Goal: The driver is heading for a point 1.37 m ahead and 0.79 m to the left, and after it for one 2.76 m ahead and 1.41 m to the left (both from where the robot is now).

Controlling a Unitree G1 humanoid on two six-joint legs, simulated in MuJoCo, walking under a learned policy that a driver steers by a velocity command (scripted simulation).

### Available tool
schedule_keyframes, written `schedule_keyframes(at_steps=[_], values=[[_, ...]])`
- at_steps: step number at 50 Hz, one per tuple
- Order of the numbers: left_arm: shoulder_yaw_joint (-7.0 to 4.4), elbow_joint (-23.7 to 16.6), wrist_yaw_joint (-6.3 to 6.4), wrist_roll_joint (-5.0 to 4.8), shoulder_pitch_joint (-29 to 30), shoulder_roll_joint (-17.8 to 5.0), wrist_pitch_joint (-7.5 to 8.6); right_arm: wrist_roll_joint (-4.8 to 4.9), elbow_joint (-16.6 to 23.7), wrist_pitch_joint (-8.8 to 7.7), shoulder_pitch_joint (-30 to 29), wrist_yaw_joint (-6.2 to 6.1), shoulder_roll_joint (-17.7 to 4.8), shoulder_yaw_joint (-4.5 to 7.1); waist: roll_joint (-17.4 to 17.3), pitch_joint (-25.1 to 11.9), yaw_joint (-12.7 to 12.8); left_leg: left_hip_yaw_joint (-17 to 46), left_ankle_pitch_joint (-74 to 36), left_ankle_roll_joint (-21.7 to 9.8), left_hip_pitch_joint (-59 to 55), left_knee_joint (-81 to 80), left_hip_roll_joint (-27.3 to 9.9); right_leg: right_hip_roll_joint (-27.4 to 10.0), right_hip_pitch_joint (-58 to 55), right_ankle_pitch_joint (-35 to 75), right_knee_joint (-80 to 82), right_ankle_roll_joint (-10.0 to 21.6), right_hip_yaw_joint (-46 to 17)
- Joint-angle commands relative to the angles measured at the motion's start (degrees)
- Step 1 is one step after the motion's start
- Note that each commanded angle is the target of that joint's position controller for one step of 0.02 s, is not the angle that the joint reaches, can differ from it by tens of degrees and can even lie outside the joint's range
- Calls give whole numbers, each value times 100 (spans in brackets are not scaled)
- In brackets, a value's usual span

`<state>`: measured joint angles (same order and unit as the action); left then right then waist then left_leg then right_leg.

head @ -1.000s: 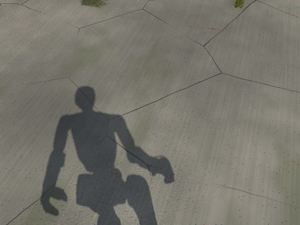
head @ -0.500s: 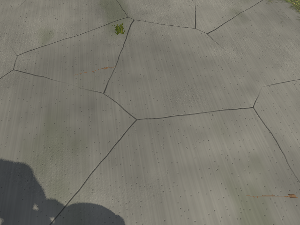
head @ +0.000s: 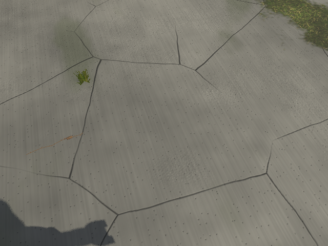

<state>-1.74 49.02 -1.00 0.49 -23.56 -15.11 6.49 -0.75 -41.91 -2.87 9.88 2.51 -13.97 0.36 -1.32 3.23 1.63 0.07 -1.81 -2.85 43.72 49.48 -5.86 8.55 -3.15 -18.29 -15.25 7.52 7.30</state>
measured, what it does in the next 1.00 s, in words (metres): walks ahead, turning left: left foot, then right foot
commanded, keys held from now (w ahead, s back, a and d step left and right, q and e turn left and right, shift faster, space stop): q+shift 0.92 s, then e+shift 0.08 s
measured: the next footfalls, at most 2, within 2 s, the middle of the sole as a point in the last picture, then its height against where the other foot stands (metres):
left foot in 0.12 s outside the picture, level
right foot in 0.68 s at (182, 236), level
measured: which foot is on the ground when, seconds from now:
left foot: up 0.00-0.10, down 0.12-0.66, up 0.68-1.00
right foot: down 0.00-0.12, up 0.14-0.66, down 0.68-1.00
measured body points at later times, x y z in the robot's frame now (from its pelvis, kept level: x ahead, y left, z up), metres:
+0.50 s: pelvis +0.27 +0.02 +0.00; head +0.30 +0.06 +0.45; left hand +0.36 +0.34 -0.08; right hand +0.52 -0.20 -0.07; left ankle +0.30 +0.07 -0.73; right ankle +0.46 -0.12 -0.67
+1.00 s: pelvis +0.37 -0.01 +0.01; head +0.40 +0.02 +0.45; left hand +0.26 +0.28 -0.09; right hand +0.68 -0.07 -0.09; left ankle +0.26 +0.10 -0.67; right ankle +0.48 -0.05 -0.73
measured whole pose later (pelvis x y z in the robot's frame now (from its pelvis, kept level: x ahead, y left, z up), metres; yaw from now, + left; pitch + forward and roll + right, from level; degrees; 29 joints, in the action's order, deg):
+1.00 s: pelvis +0.37 -0.01 +0.01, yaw +52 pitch +1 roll -1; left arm -2.8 38.5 2.4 1.0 -6.6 -14.2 -0.9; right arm 0.8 -32.8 3.9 12.7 -1.2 -18.5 4.2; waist -1.6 4.1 0.6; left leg 2.5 21.8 5.7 31.7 59.5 -4.0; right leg -1.3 16.4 -9.1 -24.1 1.6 5.5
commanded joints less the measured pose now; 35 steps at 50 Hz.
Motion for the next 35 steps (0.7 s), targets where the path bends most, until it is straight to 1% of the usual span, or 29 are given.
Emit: schedule_keyframes(at_steps=[1, 2, 3, 4, 5, 6, 7, 8, 9, 10, 11, 12, 13, 14, 16, 17, 18, 19, 20, 21, 22, 24, 27, 29, 31, 32, 33, 34, 35], values=[[-128, -531, 265, -96, 514, -777, 157, 328, 319, -306, -317, 69, -324, 129, 202, -198, 24, -675, -1639, -58, -1690, -1181, 705, -1183, 1007, 5757, -79, -582, 72], [-167, -560, 405, -83, 580, -1053, 70, 351, 367, -371, -167, 113, -442, 187, 421, -451, -158, -766, -1744, -20, -1746, -1552, 884, -1260, 533, 6048, -494, -760, 186], [-208, -610, 510, -52, 629, -1169, -34, 293, 351, -372, 81, 166, -599, 270, 665, -677, -267, -853, -1670, -1, -2076, -1673, 1072, -1325, 332, 6398, -981, -915, 240], [-246, -691, 591, -24, 754, -1227, -133, 255, 270, -310, 574, 194, -804, 384, 861, -907, -515, -895, -1350, -42, -2676, -1586, 1251, -1414, 406, 6816, -1630, -1015, 209], [-262, -832, 610, 26, 1104, -1221, -192, 244, 23, -208, 1635, 162, -1139, 559, 910, -1241, -1065, -723, -1170, -177, -3803, -1395, 1272, -1414, 913, 6811, -2782, -1071, 142], [-259, -977, 532, -60, 1710, -1156, -200, 231, -249, -97, 2785, 62, -1287, 647, 224, -1251, -1821, -64, -1809, -568, -4880, -1997, 781, -912, 1874, 4486, -5233, -1234, 230], [-34, -1200, 263, 155, 1803, -168, -118, 32, -335, -54, 2806, -71, -1202, 539, -1856, -889, -1387, 897, -4339, -844, -5672, -1568, 306, 176, 3823, -1978, -7859, -1327, -33], [108, -1296, 106, -20, -55, 119, -20, -399, 189, -204, 1764, -98, -1442, 446, -1554, -2279, -151, 3583, -4503, -1983, -6157, -1863, -1054, 100, 4411, -2012, -8839, -1261, -1656], [28, -1319, 25, -37, 25, -653, 9, -293, 792, -129, 1016, -103, -1522, 586, -467, -2663, -308, 4122, -2504, -2165, -5707, -2627, -1180, -164, 4088, -1359, -8338, -967, -1972], [-63, -1482, 27, -64, 567, -912, -41, -53, 968, -88, 505, -99, -1366, 564, 483, -1559, -59, 3930, -402, -2078, -4633, -3073, -858, -340, 4451, -1083, -7702, -845, -1788], [-112, -1487, 115, 25, 785, -961, -150, 149, 1056, -55, 192, -95, -1161, 494, 1106, -1200, 131, 3794, 938, -1795, -3796, -3416, -588, -629, 4322, -752, -7106, -830, -1721], [-117, -1536, 173, 51, 855, -927, -261, 160, 1114, -34, 41, -104, -1199, 498, 978, -830, 239, 3719, 1115, -1653, -3044, -3587, -376, -675, 4102, -596, -6614, -884, -1715], [-147, -1555, 206, 66, 913, -951, -360, 137, 1135, -10, -37, -127, -1186, 519, 762, -564, 278, 3430, 874, -1503, -2578, -3639, -86, -771, 3928, -522, -6102, -972, -1733], [-150, -1561, 248, 91, 945, -879, -401, 138, 1106, 20, -25, -163, -1136, 518, 584, -483, 254, 3045, 246, -1393, -2307, -3504, 154, -795, 3779, -454, -5670, -1068, -1673], [-92, -1642, 345, 152, 1220, -612, -404, 148, 976, 84, 296, -298, -1224, 566, 377, -805, 72, 2534, -1377, -1262, -2428, -3089, 394, -677, 3709, -135, -4914, -1234, -1560], [-81, -1689, 382, 127, 1380, -542, -421, 176, 935, 149, 409, -377, -1279, 592, 242, -1040, 2, 2495, -1686, -1146, -2675, -2922, 434, -605, 3772, 50, -4651, -1311, -1585], [-82, -1720, 409, 78, 1515, -523, -446, 218, 930, 229, 445, -454, -1315, 615, 79, -1242, -53, 2528, -1591, -985, -2951, -2806, 464, -560, 3877, 250, -4438, -1363, -1649], [-93, -1734, 425, 27, 1644, -537, -470, 266, 961, 312, 422, -522, -1329, 629, -71, -1361, -99, 2588, -1205, -799, -3172, -2745, 506, -531, 3982, 443, -4236, -1383, -1722], [-111, -1746, 430, -12, 1789, -564, -485, 301, 1011, 388, 379, -575, -1334, 640, -207, -1378, -148, 2679, -702, -624, -3316, -2731, 548, -505, 4076, 594, -4037, -1377, -1782], [-132, -1753, 426, -36, 1935, -586, -485, 310, 1059, 449, 343, -612, -1331, 648, -336, -1321, -202, 2785, -240, -493, -3395, -2739, 582, -481, 4144, 695, -3838, -1355, -1830], [-150, -1759, 416, -44, 2077, -599, -466, 298, 1099, 496, 324, -634, -1318, 655, -456, -1231, -260, 2894, 113, -412, -3448, -2749, 609, -459, 4179, 754, -3635, -1327, -1867], [-185, -1766, 382, -40, 2323, -613, -391, 257, 1148, 554, 339, -648, -1285, 677, -648, -1065, -366, 3107, 412, -378, -3587, -2715, 637, -414, 4183, 793, -3228, -1269, -1928], [-235, -1741, 304, -24, 2547, -663, -241, 215, 1230, 582, 350, -639, -1248, 710, -787, -971, -464, 3440, -50, -493, -3882, -2455, 582, -349, 4051, 728, -2649, -1184, -2000], [-276, -1683, 244, -18, 2549, -724, -155, 210, 1320, 590, 272, -620, -1242, 717, -787, -983, -450, 3672, -581, -549, -3907, -2239, 542, -306, 3665, 659, -2177, -1124, -2029], [-347, -1561, 197, -52, 2346, -814, -116, 231, 1437, 602, 67, -587, -1245, 715, -804, -971, -334, 3864, -581, -486, -3668, -2108, 635, -298, 2927, 729, -1474, -1068, -1990], [-387, -1477, 181, -89, 2187, -841, -112, 248, 1483, 610, -40, -566, -1220, 702, -776, -931, -243, 3881, -188, -407, -3426, -1992, 780, -355, 2401, 1057, -957, -1029, -1900], [-414, -1388, 176, -101, 2008, -834, -123, 284, 1477, 619, 15, -528, -1079, 650, -388, -1000, -180, 3627, 1213, -231, -2984, -1502, 1091, -683, 1568, 1862, -307, -870, -1902], [-442, -1456, 213, -35, 2042, -1007, -207, 244, 1382, 621, 545, -482, -672, 530, 590, -1367, -464, 2899, 3533, 15, -2137, -444, 1568, -1827, 400, 2677, -507, -333, -2735], [-464, -1591, 229, 127, 1869, -1168, -334, 267, 1436, 592, 808, -430, -885, 575, 1461, -1462, -526, 1955, 4595, 298, -1289, 593, 2015, -2883, 66, 3963, -753, 526, -3705]])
